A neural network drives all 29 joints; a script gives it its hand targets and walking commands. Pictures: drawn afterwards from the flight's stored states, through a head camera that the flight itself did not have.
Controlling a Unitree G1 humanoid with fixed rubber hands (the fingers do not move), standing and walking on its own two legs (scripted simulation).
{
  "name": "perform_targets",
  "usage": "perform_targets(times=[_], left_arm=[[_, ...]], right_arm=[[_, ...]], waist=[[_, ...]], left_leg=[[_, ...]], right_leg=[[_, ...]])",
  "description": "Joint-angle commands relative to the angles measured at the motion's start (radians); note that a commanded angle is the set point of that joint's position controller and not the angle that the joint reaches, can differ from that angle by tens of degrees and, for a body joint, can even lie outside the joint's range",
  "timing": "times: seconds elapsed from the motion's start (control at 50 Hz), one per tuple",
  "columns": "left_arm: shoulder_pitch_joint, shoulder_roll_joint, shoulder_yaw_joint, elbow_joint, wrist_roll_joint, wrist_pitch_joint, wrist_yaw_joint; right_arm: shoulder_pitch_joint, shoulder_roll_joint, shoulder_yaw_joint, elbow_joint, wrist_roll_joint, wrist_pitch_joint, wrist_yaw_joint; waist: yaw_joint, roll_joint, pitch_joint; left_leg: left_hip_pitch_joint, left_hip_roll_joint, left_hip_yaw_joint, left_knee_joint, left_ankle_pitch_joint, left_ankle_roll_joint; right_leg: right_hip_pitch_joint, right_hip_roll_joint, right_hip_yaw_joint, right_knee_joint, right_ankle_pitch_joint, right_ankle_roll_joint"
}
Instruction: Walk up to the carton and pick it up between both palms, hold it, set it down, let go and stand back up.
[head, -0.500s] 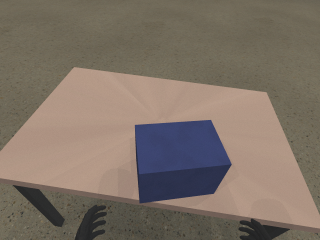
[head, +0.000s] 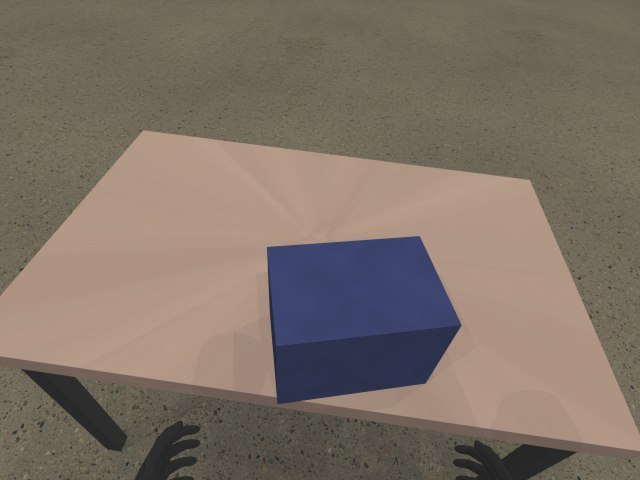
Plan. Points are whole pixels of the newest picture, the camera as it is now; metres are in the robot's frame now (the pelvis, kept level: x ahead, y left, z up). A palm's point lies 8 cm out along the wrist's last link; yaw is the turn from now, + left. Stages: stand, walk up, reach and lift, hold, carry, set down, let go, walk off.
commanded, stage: set down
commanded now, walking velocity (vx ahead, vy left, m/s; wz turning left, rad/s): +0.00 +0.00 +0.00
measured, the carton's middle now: (349, 318) +0.39 +0.00 -0.06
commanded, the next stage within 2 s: let go in 0.02 s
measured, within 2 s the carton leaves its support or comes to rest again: neither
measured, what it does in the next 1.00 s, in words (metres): stands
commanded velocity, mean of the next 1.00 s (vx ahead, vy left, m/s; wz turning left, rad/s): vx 0.00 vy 0.00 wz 0.00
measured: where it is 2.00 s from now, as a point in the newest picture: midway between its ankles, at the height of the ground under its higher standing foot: outside the picture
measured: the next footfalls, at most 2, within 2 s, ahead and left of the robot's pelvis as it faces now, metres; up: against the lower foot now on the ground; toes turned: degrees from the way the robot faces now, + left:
none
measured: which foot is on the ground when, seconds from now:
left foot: down 0.00-1.00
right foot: down 0.00-1.00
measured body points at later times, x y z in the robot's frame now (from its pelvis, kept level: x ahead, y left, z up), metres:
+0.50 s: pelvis +0.00 +0.00 +0.00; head +0.02 +0.03 +0.45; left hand +0.15 +0.22 -0.08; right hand +0.17 -0.21 -0.10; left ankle +0.00 +0.15 -0.74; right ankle -0.02 -0.09 -0.74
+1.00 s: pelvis +0.00 +0.02 +0.00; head +0.00 +0.06 +0.45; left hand +0.04 +0.27 -0.15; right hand +0.14 -0.23 -0.10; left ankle +0.00 +0.15 -0.74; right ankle -0.02 -0.09 -0.74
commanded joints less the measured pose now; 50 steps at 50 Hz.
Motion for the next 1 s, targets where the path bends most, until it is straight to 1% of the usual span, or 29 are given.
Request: perform_targets(times=[0.0, 0.06, 0.08, 0.24, 0.26, 0.28, 0.3, 0.32, 0.36, 0.4, 0.44, 0.5, 0.54, 0.56, 0.58, 0.62, 0.64, 0.66, 0.68, 0.7, 0.72, 0.74, 0.76, 0.78, 0.88, 0.9, 0.92, 0.96, 0.98], left_arm=[[-0.182, 0.231, 0.063, -0.056, -0.004, -0.028, -0.025], [-0.183, 0.232, 0.067, -0.066, -0.002, -0.026, -0.024], [-0.195, 0.238, 0.067, -0.053, 0.003, -0.022, -0.026], [-0.202, 0.231, 0.052, -0.035, -0.002, -0.022, -0.028], [-0.203, 0.244, 0.056, -0.056, -0.01, -0.026, -0.027], [-0.193, 0.232, 0.055, -0.037, -0.004, -0.022, -0.026], [-0.205, 0.234, 0.05, -0.048, -0.013, -0.019, -0.029], [-0.205, 0.226, 0.049, -0.028, -0.001, -0.018, -0.027], [-0.204, 0.232, 0.054, -0.034, -0.004, -0.017, -0.029], [-0.2, 0.221, 0.054, -0.018, 0.006, -0.018, -0.027], [-0.202, 0.219, 0.058, -0.027, 0.015, -0.017, -0.025], [-0.198, 0.219, 0.058, -0.027, 0.015, -0.019, -0.028], [-0.197, 0.213, 0.059, -0.016, 0.023, -0.022, -0.025], [-0.024, 0.306, 0.115, 0.195, 0.017, -0.103, -0.017], [0.024, 0.323, 0.111, 0.237, 0.025, -0.133, -0.02], [0.001, 0.312, 0.107, 0.271, 0.031, -0.159, -0.02], [-0.025, 0.312, 0.104, 0.285, 0.029, -0.166, -0.023], [-0.03, 0.305, 0.107, 0.307, 0.034, -0.171, -0.023], [-0.045, 0.312, 0.107, 0.326, 0.038, -0.175, -0.023], [-0.068, 0.312, 0.104, 0.349, 0.041, -0.179, -0.022], [-0.063, 0.329, 0.107, 0.374, 0.038, -0.18, -0.019], [-0.062, 0.343, 0.11, 0.405, 0.037, -0.188, -0.021], [-0.054, 0.339, 0.108, 0.43, 0.036, -0.19, -0.02], [-0.066, 0.338, 0.106, 0.455, 0.038, -0.19, -0.019], [-0.069, 0.339, 0.098, 0.56, 0.036, -0.193, -0.026], [-0.077, 0.328, 0.092, 0.58, 0.032, -0.191, -0.027], [-0.085, 0.328, 0.087, 0.586, 0.032, -0.192, -0.027], [-0.089, 0.325, 0.084, 0.605, 0.032, -0.189, -0.026], [-0.084, 0.334, 0.088, 0.623, 0.032, -0.189, -0.024]], right_arm=[[-0.025, -0.114, -0.117, -0.237, -0.038, -0.05, -0.03], [-0.034, -0.111, -0.111, -0.239, -0.026, -0.052, -0.03], [-0.035, -0.108, -0.109, -0.24, -0.038, -0.049, -0.03], [-0.051, -0.115, -0.113, -0.213, -0.041, -0.051, -0.03], [-0.056, -0.106, -0.106, -0.245, -0.033, -0.055, -0.03], [-0.056, -0.114, -0.109, -0.228, -0.038, -0.054, -0.031], [-0.057, -0.112, -0.115, -0.22, -0.045, -0.055, -0.035], [-0.067, -0.123, -0.123, -0.194, -0.05, -0.053, -0.032], [-0.059, -0.119, -0.119, -0.205, -0.049, -0.052, -0.034], [-0.069, -0.135, -0.119, -0.185, -0.048, -0.057, -0.029], [-0.062, -0.137, -0.118, -0.177, -0.04, -0.059, -0.026], [-0.058, -0.137, -0.116, -0.179, -0.037, -0.061, -0.026], [-0.066, -0.148, -0.118, -0.17, -0.04, -0.065, -0.023], [0.033, -0.332, -0.126, -0.135, -0.141, 0.075, -0.025], [0.001, -0.342, -0.132, -0.16, -0.14, 0.138, -0.031], [-0.013, -0.325, -0.125, -0.178, -0.136, 0.194, -0.036], [-0.007, -0.303, -0.119, -0.184, -0.128, 0.203, -0.032], [-0.001, -0.296, -0.114, -0.183, -0.124, 0.213, -0.027], [-0.001, -0.319, -0.114, -0.177, -0.115, 0.217, -0.021], [0.007, -0.318, -0.118, -0.164, -0.113, 0.221, -0.018], [0.002, -0.324, -0.117, -0.161, -0.111, 0.225, -0.015], [0.009, -0.321, -0.113, -0.155, -0.116, 0.233, -0.015], [0.002, -0.329, -0.115, -0.154, -0.115, 0.237, -0.014], [0.003, -0.336, -0.117, -0.153, -0.114, 0.24, -0.017], [-0.012, -0.335, -0.108, -0.121, -0.117, 0.249, -0.017], [0.001, -0.353, -0.108, -0.115, -0.118, 0.248, -0.021], [-0.01, -0.35, -0.11, -0.114, -0.117, 0.251, -0.022], [-0.019, -0.358, -0.111, -0.113, -0.123, 0.25, -0.019], [-0.004, -0.354, -0.108, -0.1, -0.119, 0.256, -0.02]], waist=[[-0.14, 0.018, 0.016], [-0.127, 0.042, 0.01], [-0.123, 0.026, 0.011], [-0.127, 0.036, 0.0], [-0.121, 0.033, -0.021], [-0.114, 0.042, -0.011], [-0.129, 0.036, -0.017], [-0.127, 0.045, 0.002], [-0.136, 0.036, -0.003], [-0.122, 0.043, -0.009], [-0.128, 0.059, -0.005], [-0.131, 0.047, -0.007], [-0.123, 0.046, -0.02], [-0.006, 0.02, -0.126], [-0.03, -0.031, -0.153], [-0.045, -0.004, -0.093], [-0.065, 0.001, -0.096], [-0.068, 0.01, -0.091], [-0.073, 0.054, -0.077], [-0.079, 0.039, -0.067], [-0.077, 0.031, -0.075], [-0.086, 0.066, -0.073], [-0.078, 0.093, -0.061], [-0.089, 0.093, -0.064], [-0.077, 0.127, -0.044], [-0.088, 0.127, -0.046], [-0.084, 0.143, -0.019], [-0.086, 0.134, -0.02], [-0.085, 0.173, -0.017]], left_leg=[[0.089, -0.075, 0.104, -0.023, 0.124, 0.044], [0.099, -0.071, 0.101, -0.027, 0.125, 0.043], [0.093, -0.073, 0.102, -0.025, 0.115, 0.046], [0.109, -0.069, 0.095, -0.023, 0.128, 0.044], [0.113, -0.066, 0.099, -0.023, 0.142, 0.046], [0.102, -0.068, 0.1, -0.02, 0.131, 0.044], [0.109, -0.067, 0.095, -0.021, 0.121, 0.041], [0.104, -0.066, 0.094, -0.029, 0.116, 0.039], [0.104, -0.069, 0.096, -0.025, 0.122, 0.041], [0.111, -0.066, 0.091, -0.023, 0.138, 0.037], [0.117, -0.068, 0.09, -0.02, 0.158, 0.034], [0.113, -0.071, 0.09, -0.021, 0.158, 0.034], [0.116, -0.068, 0.086, -0.02, 0.173, 0.033], [0.07, 0.03, 0.024, 0.104, 0.419, 0.076], [0.057, 0.041, 0.013, 0.122, 0.462, 0.099], [0.021, 0.033, 0.006, 0.122, 0.364, 0.104], [0.039, 0.03, -0.003, 0.104, 0.323, 0.108], [0.063, 0.039, -0.01, 0.097, 0.304, 0.105], [0.065, 0.04, -0.006, 0.107, 0.289, 0.099], [0.057, 0.035, -0.008, 0.104, 0.263, 0.103], [0.059, 0.04, -0.008, 0.098, 0.262, 0.104], [0.072, 0.042, -0.017, 0.091, 0.258, 0.103], [0.081, 0.042, -0.015, 0.084, 0.278, 0.101], [0.082, 0.05, -0.027, 0.083, 0.28, 0.107], [0.089, 0.062, -0.05, 0.06, 0.318, 0.107], [0.103, 0.074, -0.062, 0.049, 0.333, 0.108], [0.091, 0.073, -0.059, 0.053, 0.322, 0.111], [0.083, 0.073, -0.066, 0.041, 0.307, 0.106], [0.087, 0.068, -0.061, 0.041, 0.293, 0.104]], right_leg=[[0.118, -0.118, 0.048, -0.102, 0.343, 0.088], [0.115, -0.116, 0.047, -0.107, 0.325, 0.086], [0.11, -0.114, 0.048, -0.104, 0.308, 0.084], [0.095, -0.107, 0.036, -0.101, 0.332, 0.083], [0.108, -0.108, 0.032, -0.097, 0.341, 0.087], [0.11, -0.109, 0.033, -0.096, 0.33, 0.087], [0.106, -0.113, 0.037, -0.091, 0.343, 0.086], [0.096, -0.108, 0.033, -0.094, 0.324, 0.083], [0.103, -0.113, 0.039, -0.09, 0.356, 0.085], [0.105, -0.104, 0.027, -0.084, 0.363, 0.085], [0.109, -0.106, 0.03, -0.084, 0.402, 0.083], [0.116, -0.106, 0.032, -0.082, 0.417, 0.084], [0.122, -0.102, 0.026, -0.073, 0.431, 0.081], [0.158, -0.167, 0.112, 0.043, 0.523, 0.05], [0.203, -0.163, 0.091, 0.045, 0.544, 0.056], [0.194, -0.182, 0.123, 0.022, 0.567, 0.086], [0.169, -0.179, 0.119, 0.021, 0.524, 0.07], [0.149, -0.173, 0.114, 0.001, 0.483, 0.063], [0.138, -0.179, 0.131, -0.023, 0.439, 0.069], [0.135, -0.178, 0.135, -0.029, 0.424, 0.067], [0.141, -0.183, 0.134, -0.033, 0.431, 0.07], [0.13, -0.186, 0.147, -0.042, 0.403, 0.063], [0.118, -0.18, 0.135, -0.053, 0.386, 0.071], [0.121, -0.179, 0.138, -0.051, 0.367, 0.059], [0.119, -0.179, 0.135, -0.053, 0.324, 0.045], [0.115, -0.173, 0.131, -0.059, 0.298, 0.036], [0.099, -0.169, 0.131, -0.065, 0.285, 0.038], [0.108, -0.164, 0.12, -0.061, 0.269, 0.032], [0.105, -0.174, 0.14, -0.07, 0.261, 0.036]])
